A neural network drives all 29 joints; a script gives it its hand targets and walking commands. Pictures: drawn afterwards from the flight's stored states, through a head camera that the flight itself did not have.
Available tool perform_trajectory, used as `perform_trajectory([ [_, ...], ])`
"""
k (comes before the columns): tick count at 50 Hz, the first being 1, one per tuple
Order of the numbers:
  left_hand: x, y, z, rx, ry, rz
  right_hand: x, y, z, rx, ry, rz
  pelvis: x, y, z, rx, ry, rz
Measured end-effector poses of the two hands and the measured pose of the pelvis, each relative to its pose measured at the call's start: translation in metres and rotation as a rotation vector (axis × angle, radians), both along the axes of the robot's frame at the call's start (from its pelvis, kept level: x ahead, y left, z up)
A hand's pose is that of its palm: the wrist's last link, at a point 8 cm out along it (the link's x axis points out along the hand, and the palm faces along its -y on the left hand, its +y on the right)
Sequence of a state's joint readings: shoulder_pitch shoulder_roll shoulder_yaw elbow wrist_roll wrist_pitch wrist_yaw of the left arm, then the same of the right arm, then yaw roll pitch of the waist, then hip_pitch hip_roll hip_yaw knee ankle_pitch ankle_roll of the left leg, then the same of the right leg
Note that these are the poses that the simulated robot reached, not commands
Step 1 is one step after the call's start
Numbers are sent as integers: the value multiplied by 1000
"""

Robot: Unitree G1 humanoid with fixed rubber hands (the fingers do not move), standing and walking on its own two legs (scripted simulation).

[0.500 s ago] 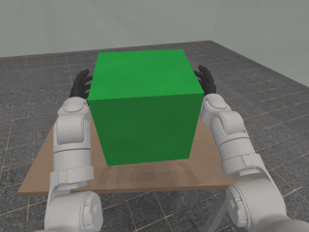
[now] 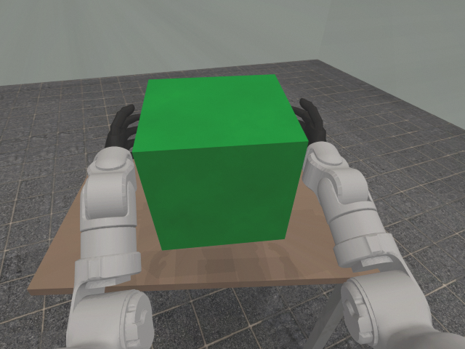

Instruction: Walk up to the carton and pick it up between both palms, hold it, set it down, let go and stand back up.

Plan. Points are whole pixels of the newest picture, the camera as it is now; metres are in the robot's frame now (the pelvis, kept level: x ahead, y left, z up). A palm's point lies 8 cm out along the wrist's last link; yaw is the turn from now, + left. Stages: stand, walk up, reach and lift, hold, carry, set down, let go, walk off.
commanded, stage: hold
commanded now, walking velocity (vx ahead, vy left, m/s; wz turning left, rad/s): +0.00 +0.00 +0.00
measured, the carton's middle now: (218, 161) +0.37 +0.01 +0.18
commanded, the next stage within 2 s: none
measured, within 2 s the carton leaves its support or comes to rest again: neither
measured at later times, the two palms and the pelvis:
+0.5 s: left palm (119, 153) +0.35 +0.17 +0.22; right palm (310, 144) +0.36 -0.14 +0.23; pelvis +0.00 +0.00 +0.00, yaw +0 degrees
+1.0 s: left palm (121, 151) +0.35 +0.17 +0.22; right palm (313, 143) +0.36 -0.15 +0.23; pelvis +0.00 +0.00 +0.00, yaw +0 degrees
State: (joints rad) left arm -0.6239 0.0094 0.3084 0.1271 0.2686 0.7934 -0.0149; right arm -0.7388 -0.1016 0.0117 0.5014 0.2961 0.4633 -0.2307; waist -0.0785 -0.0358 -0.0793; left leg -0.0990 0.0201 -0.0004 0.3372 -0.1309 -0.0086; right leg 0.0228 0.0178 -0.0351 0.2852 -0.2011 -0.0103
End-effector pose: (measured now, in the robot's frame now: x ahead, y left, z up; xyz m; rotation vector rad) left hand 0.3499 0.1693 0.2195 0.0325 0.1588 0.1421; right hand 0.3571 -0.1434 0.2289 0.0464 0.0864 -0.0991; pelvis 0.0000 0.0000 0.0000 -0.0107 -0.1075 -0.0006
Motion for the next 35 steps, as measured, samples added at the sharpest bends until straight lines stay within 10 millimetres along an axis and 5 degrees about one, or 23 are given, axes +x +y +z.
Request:
perform_trajectory([
  [35, -2, 1, 0, -8, -6, 0, -1, 1, 4, -2, -7, 1, 1, 0, 0, -1, -3, -3],
])
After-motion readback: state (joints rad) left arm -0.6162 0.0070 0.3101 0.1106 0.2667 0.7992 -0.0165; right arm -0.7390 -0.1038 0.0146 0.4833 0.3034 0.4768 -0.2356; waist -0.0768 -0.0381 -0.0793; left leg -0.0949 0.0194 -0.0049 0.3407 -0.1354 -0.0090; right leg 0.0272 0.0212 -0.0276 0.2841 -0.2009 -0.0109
